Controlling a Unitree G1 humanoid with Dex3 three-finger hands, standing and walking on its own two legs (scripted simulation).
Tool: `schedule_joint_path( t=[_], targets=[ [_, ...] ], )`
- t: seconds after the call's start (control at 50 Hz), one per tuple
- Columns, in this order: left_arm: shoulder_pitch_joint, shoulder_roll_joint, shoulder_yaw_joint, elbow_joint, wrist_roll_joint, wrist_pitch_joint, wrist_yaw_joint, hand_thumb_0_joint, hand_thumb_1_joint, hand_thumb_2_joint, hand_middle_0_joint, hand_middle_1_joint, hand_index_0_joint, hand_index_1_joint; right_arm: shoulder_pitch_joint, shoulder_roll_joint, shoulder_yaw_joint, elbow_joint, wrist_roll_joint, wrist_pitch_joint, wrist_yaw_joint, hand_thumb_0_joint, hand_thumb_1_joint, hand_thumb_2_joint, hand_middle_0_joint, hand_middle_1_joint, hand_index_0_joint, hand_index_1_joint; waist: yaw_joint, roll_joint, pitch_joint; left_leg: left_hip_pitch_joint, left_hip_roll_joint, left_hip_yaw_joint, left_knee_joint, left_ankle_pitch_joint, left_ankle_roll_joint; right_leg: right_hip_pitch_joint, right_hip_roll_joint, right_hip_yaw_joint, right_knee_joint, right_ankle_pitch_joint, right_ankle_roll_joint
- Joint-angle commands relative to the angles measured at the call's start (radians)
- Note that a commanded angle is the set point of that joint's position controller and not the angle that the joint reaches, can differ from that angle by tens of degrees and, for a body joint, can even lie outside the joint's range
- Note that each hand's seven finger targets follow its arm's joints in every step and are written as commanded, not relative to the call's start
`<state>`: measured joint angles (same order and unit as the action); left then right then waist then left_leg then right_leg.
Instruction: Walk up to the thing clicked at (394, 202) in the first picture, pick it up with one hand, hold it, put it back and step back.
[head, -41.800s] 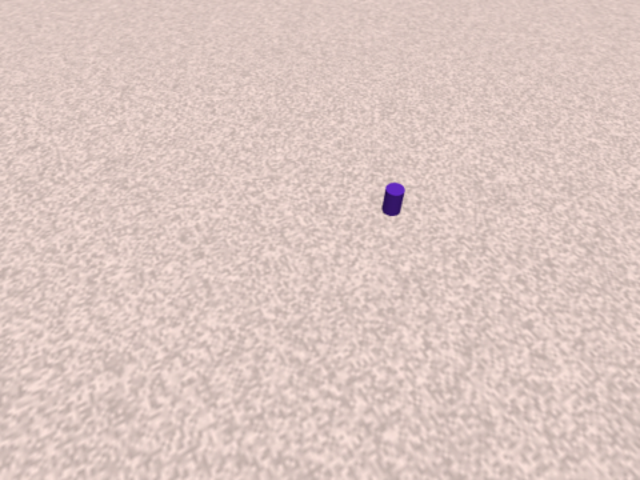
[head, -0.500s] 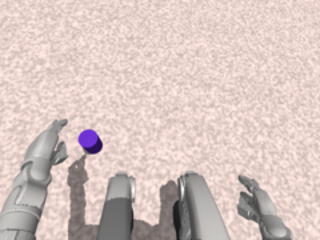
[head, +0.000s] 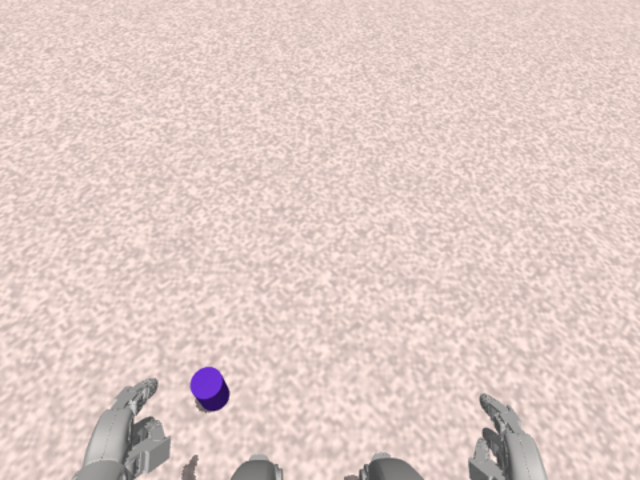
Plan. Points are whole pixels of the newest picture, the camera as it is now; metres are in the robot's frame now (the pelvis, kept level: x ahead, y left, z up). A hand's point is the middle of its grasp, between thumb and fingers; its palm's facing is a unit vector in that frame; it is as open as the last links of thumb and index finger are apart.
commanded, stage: home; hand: left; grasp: from above
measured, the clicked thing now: (210, 389) +0.42 +0.26 -0.63
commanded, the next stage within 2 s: none
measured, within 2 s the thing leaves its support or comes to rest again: neither
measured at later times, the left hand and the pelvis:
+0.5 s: hand (164, 470) +0.16 +0.17 -0.02, palm faces +0.08 -0.98 -0.19, open 7.4 cm; pelvis +0.01 -0.01 +0.02, yaw +1 degrees
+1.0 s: hand (167, 462) +0.17 +0.17 -0.02, palm faces +0.06 -0.98 -0.20, open 7.4 cm; pelvis +0.01 -0.01 +0.02, yaw +1 degrees
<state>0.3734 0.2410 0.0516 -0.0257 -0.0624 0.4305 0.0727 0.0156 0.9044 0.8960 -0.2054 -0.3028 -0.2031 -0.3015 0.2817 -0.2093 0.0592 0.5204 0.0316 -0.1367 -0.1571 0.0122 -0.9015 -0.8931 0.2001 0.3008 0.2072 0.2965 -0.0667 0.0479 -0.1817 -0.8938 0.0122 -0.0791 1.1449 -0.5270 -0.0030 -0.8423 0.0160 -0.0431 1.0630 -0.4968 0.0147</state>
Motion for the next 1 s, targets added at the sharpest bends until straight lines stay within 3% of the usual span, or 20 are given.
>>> schedule_joint_path(
  t=[0.0, 0.12, 0.22, 0.4, 0.58, 0.82, 0.98],
  targets=[
    [0.079, 0.082, 0.044, -0.252, -0.008, -0.016, -0.001, 0.000, 0.900, 0.900, -0.200, -0.301, -0.200, -0.301, -0.035, -0.114, -0.053, -0.162, -0.001, -0.080, -0.034, 0.000, -0.901, -0.899, 0.199, 0.299, 0.200, 0.299, 0.014, 0.031, -0.147, 0.250, -0.005, 0.005, -0.250, 0.307, 0.010, 0.197, 0.018, -0.030, -0.201, 0.266, -0.029],
    [0.120, 0.078, 0.041, -0.301, 0.001, -0.009, -0.026, 0.000, 0.900, 0.900, -0.200, -0.301, -0.200, -0.301, -0.041, -0.119, -0.064, -0.185, -0.009, -0.110, -0.038, 0.000, -0.901, -0.899, 0.200, 0.299, 0.200, 0.299, 0.017, -0.004, -0.055, 0.259, -0.013, 0.021, -0.297, 0.227, 0.021, 0.218, 0.017, -0.032, -0.267, 0.197, -0.022],
    [0.112, 0.072, 0.031, -0.273, 0.010, -0.016, -0.046, 0.000, 0.900, 0.900, -0.200, -0.301, -0.200, -0.300, -0.043, -0.129, -0.072, -0.175, -0.016, -0.132, -0.038, 0.000, -0.901, -0.899, 0.200, 0.299, 0.200, 0.299, 0.011, -0.027, -0.028, 0.271, -0.014, 0.032, -0.298, 0.235, 0.022, 0.214, 0.015, -0.033, -0.271, 0.200, -0.018],
    [0.096, 0.086, 0.040, -0.283, 0.014, -0.040, -0.052, 0.000, 0.900, 0.900, -0.200, -0.301, -0.200, -0.300, -0.057, -0.135, -0.075, -0.164, -0.023, -0.152, -0.032, 0.000, -0.901, -0.899, 0.200, 0.299, 0.200, 0.299, 0.016, -0.019, -0.061, 0.298, -0.021, 0.042, -0.284, 0.270, 0.022, 0.251, 0.007, -0.020, -0.273, 0.245, -0.012],
    [0.110, 0.091, 0.042, -0.278, 0.016, -0.041, -0.045, 0.000, 0.900, 0.900, -0.200, -0.301, -0.200, -0.300, -0.066, -0.133, -0.074, -0.159, -0.022, -0.151, -0.032, 0.000, -0.901, -0.899, 0.200, 0.299, 0.200, 0.299, 0.034, -0.012, -0.056, 0.285, -0.022, 0.043, -0.292, 0.243, 0.021, 0.257, 0.006, -0.018, -0.283, 0.218, -0.014],
    [0.117, 0.084, 0.044, -0.277, 0.012, -0.044, -0.046, 0.000, 0.900, 0.900, -0.200, -0.301, -0.200, -0.301, -0.052, -0.134, -0.079, -0.151, -0.023, -0.154, -0.035, 0.000, -0.901, -0.899, 0.200, 0.299, 0.200, 0.299, 0.026, -0.015, -0.081, 0.301, -0.018, 0.044, -0.279, 0.282, 0.019, 0.264, 0.008, -0.013, -0.271, 0.255, -0.014],
    [0.116, 0.090, 0.043, -0.273, 0.014, -0.042, -0.048, 0.000, 0.900, 0.900, -0.200, -0.301, -0.200, -0.300, -0.054, -0.141, -0.084, -0.147, -0.023, -0.153, -0.034, 0.000, -0.901, -0.899, 0.200, 0.299, 0.200, 0.299, 0.024, -0.007, -0.051, 0.294, -0.012, 0.037, -0.297, 0.246, 0.017, 0.247, 0.012, -0.018, -0.269, 0.212, -0.017]
  ],
)
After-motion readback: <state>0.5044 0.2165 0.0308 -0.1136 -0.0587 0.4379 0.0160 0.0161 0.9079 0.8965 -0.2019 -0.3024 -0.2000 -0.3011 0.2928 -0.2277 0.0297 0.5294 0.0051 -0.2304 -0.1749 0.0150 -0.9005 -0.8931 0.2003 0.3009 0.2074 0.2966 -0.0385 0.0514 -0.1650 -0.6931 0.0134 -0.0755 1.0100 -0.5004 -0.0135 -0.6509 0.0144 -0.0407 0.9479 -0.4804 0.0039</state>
